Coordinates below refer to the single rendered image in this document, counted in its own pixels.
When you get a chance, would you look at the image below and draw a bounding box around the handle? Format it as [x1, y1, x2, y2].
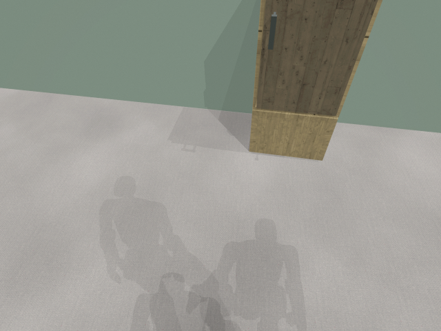
[268, 12, 277, 50]

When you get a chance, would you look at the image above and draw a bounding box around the cupboard door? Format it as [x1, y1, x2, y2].
[256, 0, 378, 116]

